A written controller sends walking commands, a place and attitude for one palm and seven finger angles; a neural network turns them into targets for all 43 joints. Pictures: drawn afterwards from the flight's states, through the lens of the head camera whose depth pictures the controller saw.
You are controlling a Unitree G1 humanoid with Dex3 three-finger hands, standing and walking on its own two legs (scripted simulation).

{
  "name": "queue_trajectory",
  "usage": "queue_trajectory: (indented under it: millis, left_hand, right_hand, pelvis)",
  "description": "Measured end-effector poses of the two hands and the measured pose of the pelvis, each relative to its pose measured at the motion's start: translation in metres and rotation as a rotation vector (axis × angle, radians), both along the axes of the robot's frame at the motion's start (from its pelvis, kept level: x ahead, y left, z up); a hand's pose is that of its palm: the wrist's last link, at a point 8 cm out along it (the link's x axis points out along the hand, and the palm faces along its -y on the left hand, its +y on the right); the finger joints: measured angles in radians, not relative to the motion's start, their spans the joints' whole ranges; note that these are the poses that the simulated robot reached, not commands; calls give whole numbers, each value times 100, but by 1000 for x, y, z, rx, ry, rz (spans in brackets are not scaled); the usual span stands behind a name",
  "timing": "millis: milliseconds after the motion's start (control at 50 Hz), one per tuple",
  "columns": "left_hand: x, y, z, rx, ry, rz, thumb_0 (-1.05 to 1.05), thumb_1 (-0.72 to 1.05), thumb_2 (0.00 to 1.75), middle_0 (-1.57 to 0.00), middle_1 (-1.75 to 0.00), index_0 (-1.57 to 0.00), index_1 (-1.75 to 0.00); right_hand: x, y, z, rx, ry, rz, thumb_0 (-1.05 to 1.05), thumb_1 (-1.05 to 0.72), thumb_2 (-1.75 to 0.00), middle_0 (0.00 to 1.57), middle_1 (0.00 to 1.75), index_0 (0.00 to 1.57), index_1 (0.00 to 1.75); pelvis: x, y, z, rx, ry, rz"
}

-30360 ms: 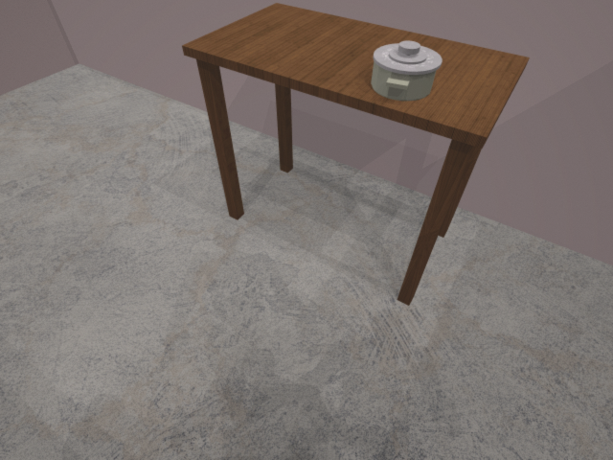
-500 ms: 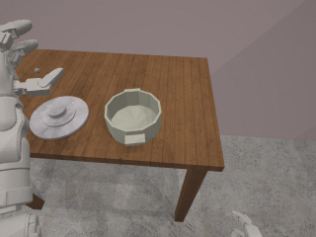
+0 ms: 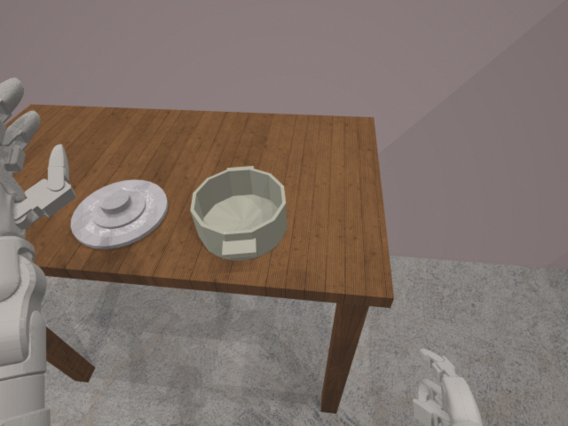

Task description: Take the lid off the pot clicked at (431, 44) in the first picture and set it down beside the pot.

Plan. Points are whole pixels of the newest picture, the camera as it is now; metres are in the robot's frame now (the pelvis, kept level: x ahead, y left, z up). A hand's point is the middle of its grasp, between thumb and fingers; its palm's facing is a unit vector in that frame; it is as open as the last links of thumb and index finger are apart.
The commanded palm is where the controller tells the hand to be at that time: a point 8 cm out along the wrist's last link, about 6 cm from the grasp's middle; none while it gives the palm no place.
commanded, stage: draw the hand back to the body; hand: left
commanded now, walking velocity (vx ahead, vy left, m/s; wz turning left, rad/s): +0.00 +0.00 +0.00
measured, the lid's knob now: (115, 201) +0.45 +0.37 +0.04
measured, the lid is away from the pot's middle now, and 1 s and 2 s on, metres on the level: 0.24 0.24 0.24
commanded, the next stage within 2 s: step back with the hand held close in 0.92 s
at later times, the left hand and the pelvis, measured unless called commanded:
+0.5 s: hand (30, 248) +0.21 +0.26 +0.23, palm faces +0.49 -0.84 -0.25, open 7.5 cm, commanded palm +0.15 +0.30 +0.23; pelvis -0.02 +0.01 +0.00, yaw +0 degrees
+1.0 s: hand (9, 288) +0.17 +0.26 +0.22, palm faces +0.48 -0.82 -0.31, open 7.5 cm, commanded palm +0.12 +0.30 +0.22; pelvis -0.01 +0.02 +0.00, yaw +0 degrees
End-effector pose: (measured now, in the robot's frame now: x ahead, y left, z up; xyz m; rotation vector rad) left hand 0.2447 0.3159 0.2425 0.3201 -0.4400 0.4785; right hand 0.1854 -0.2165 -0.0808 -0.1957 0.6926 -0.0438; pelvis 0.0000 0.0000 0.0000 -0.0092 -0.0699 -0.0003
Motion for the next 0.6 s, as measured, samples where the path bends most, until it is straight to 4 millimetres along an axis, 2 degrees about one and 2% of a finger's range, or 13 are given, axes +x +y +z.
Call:
queue_trajectory:
  millis: [240, 400, 600]
  left_hand:
    - [-39, -8, -5, 22, 0, -1, 2, 84, 89, -22, -32, -21, -33]
    - [-65, -12, -7, 48, -9, -12, 2, 88, 90, -21, -30, -21, -31]
    - [-93, -16, -13, 89, 15, -30, 2, 88, 90, -21, -30, -20, -30]
  right_hand:
    - [-19, 6, -5, 14, 6, 2, 1, -91, -90, 20, 30, 21, 30]
    - [-29, 3, -4, -4, -2, -7, 1, -91, -90, 20, 30, 21, 30]
    - [-27, 11, 3, -3, -44, 1, 1, -91, -90, 20, 30, 21, 30]
  pelvis:
    - [-11, 0, 0, 2, -25, -3]
    - [-15, 4, 0, 1, -39, -4]
    - [-18, 10, 0, -2, -48, -5]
